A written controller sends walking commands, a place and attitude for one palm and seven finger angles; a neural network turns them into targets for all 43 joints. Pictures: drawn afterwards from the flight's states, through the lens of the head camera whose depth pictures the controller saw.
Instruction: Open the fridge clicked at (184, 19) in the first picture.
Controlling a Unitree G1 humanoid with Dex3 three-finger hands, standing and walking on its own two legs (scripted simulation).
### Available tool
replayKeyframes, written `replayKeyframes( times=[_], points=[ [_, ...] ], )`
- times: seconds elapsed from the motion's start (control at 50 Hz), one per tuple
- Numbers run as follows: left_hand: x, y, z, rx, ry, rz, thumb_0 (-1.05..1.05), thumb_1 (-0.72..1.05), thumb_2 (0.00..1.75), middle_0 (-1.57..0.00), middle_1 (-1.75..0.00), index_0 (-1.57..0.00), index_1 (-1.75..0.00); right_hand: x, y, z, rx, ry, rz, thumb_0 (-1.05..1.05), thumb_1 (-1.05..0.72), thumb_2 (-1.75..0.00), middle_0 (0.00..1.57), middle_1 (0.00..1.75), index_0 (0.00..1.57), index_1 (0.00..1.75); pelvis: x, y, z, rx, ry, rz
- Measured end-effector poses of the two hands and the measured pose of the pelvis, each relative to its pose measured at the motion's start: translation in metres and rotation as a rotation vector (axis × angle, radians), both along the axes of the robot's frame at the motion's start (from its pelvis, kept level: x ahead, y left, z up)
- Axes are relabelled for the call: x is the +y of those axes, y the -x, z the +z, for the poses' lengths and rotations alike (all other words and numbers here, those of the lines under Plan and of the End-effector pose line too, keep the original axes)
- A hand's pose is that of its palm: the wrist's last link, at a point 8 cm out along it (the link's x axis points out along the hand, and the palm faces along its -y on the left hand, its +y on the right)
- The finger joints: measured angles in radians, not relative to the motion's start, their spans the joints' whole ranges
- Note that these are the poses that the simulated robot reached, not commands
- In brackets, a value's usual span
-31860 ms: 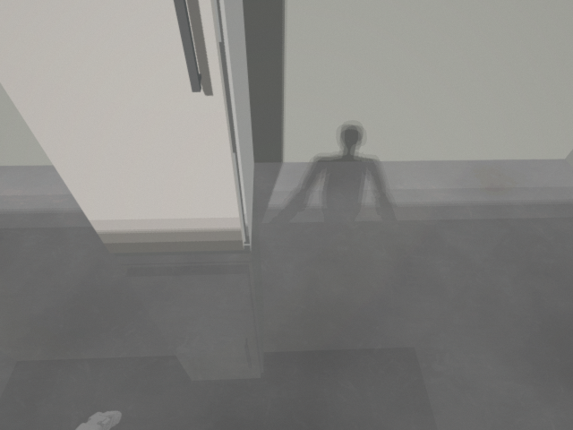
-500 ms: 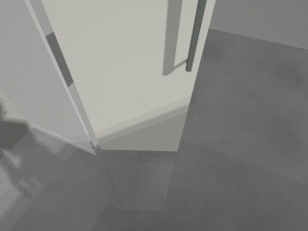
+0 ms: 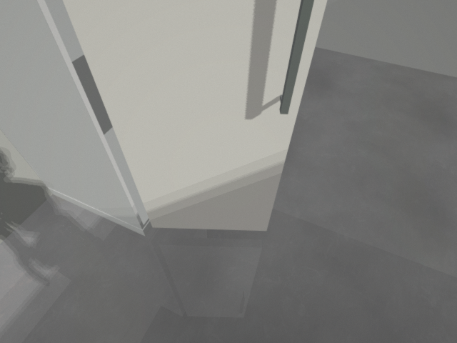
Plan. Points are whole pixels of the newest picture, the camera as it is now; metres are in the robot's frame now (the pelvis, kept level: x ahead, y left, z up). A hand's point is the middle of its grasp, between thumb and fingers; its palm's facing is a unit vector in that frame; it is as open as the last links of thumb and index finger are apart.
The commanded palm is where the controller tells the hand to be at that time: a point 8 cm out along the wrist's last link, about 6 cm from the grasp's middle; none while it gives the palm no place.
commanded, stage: look to check the result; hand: right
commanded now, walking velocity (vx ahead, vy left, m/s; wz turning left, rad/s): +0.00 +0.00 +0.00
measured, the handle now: (298, 33) +0.66 -0.09 +0.23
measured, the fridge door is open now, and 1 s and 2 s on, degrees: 67 67 67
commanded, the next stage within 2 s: stand and wait in 0.46 s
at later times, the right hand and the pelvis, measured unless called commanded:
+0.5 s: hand out of the picture +0.03 -0.17 -0.18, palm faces +0.01 +0.98 -0.20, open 7.3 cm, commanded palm none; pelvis +0.01 +0.01 +0.00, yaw +0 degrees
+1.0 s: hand out of the picture +0.05 -0.19 -0.17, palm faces +0.00 +0.97 -0.25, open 7.3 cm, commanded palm none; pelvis +0.01 +0.01 +0.00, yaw +0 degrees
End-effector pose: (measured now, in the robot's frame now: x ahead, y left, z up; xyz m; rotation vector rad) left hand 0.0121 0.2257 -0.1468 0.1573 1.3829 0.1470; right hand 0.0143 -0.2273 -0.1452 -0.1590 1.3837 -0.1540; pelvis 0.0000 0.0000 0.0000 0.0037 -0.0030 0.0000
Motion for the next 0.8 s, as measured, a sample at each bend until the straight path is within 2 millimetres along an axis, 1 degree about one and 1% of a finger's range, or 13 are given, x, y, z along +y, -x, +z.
replayKeyframes(
  times=[0.14, 0.24, 0.5, 0.66, 0.8],
  points=[
    [0.003, -0.003, 0.0, 0.01, 0.0, -0.001, 0.01, 0.91, 0.9, -0.2, -0.3, -0.2, -0.3, 0.004, 0.005, 0.0, 0.024, -0.002, -0.004, 0.0, -0.91, -0.9, 0.2, 0.3, 0.2, 0.29, 0.003, -0.004, 0.001, -0.002, 0.0, 0.002],
    [0.006, -0.004, 0.001, 0.014, -0.003, 0.001, 0.01, 0.9, 0.9, -0.2, -0.3, -0.2, -0.3, 0.006, 0.004, 0.0, 0.028, -0.003, -0.005, 0.0, -0.91, -0.9, 0.2, 0.3, 0.2, 0.29, 0.005, -0.006, 0.001, -0.001, 0.0, 0.002],
    [0.014, -0.009, 0.003, 0.005, -0.016, 0.002, 0.01, 0.9, 0.9, -0.2, -0.3, -0.2, -0.3, 0.006, -0.013, 0.001, -0.008, 0.003, 0.005, 0.0, -0.91, -0.9, 0.2, 0.3, 0.2, 0.29, 0.009, -0.01, 0.002, -0.006, 0.0, 0.003],
    [0.021, -0.014, 0.004, -0.009, -0.027, -0.001, 0.01, 0.9, 0.9, -0.2, -0.3, -0.2, -0.3, 0.001, -0.023, 0.004, -0.035, 0.019, 0.013, 0.0, -0.91, -0.9, 0.2, 0.3, 0.2, 0.29, 0.01, -0.012, 0.002, -0.01, 0.001, 0.003],
    [0.028, -0.018, 0.006, -0.017, -0.038, -0.008, 0.01, 0.9, 0.9, -0.2, -0.3, -0.2, -0.3, -0.005, -0.028, 0.007, -0.049, 0.034, 0.017, 0.0, -0.91, -0.9, 0.2, 0.3, 0.2, 0.29, 0.012, -0.011, 0.003, -0.011, 0.001, 0.001]
  ],
)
